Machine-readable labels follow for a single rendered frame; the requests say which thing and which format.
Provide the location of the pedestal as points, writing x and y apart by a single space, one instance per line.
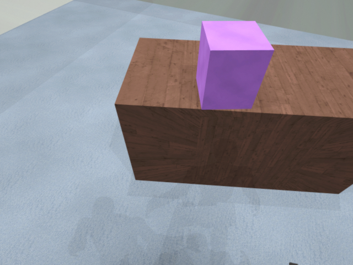
297 136

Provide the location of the carton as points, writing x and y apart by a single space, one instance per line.
233 58

